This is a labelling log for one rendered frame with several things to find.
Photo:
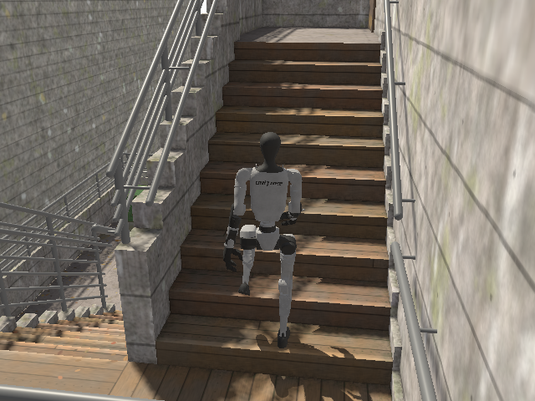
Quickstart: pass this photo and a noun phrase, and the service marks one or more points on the robot right foot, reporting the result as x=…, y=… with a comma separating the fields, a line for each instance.
x=283, y=341

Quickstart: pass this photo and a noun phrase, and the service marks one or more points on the robot right hand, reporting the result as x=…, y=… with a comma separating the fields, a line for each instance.
x=285, y=216

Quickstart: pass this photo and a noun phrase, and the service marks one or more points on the robot left hand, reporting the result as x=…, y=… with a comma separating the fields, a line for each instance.
x=227, y=258

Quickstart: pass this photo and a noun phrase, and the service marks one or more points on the right robot forearm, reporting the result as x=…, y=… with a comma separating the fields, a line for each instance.
x=294, y=216

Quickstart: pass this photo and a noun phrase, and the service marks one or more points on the right robot thigh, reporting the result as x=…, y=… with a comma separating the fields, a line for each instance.
x=287, y=246

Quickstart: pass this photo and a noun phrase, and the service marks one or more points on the robot left upper arm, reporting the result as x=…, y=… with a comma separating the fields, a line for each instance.
x=243, y=175

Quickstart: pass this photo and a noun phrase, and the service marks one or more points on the left robot forearm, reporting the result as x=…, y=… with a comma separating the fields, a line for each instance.
x=232, y=230

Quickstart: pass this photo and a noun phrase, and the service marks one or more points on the robot right upper arm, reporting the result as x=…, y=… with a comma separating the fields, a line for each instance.
x=295, y=179

